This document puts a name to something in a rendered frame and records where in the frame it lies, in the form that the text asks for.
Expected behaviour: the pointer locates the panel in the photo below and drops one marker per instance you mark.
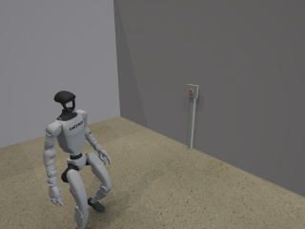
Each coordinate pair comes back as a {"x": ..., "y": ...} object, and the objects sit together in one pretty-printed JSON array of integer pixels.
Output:
[{"x": 193, "y": 97}]

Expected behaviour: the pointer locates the robot right upper arm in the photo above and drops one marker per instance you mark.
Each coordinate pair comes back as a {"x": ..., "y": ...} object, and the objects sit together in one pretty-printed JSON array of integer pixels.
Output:
[{"x": 52, "y": 131}]

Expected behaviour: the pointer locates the robot left hand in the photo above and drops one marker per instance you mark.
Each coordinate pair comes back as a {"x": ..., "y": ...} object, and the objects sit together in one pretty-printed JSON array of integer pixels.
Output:
[{"x": 104, "y": 156}]

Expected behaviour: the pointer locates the robot right hand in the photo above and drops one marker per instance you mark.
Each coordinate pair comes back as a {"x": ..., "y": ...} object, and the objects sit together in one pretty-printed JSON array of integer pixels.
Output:
[{"x": 55, "y": 194}]

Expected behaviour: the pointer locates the robot left thigh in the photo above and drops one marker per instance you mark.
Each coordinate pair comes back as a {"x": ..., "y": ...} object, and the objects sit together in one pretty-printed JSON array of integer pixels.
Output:
[{"x": 100, "y": 171}]

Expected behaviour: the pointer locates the left robot forearm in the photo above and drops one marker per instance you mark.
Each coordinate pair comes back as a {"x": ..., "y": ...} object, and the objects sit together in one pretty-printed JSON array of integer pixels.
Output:
[{"x": 96, "y": 146}]

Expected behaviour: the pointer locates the robot thigh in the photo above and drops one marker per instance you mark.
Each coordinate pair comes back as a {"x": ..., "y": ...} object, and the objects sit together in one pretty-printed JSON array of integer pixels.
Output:
[
  {"x": 77, "y": 188},
  {"x": 100, "y": 171}
]

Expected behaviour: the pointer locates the robot right thigh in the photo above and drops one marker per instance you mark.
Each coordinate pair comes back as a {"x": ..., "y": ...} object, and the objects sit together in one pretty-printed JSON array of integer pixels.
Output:
[{"x": 77, "y": 188}]

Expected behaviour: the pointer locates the robot left upper arm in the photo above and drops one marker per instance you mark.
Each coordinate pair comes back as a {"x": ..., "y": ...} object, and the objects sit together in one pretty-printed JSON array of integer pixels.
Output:
[{"x": 85, "y": 118}]

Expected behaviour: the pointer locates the right robot forearm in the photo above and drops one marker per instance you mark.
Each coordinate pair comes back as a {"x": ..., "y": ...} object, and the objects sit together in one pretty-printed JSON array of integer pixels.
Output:
[{"x": 50, "y": 169}]

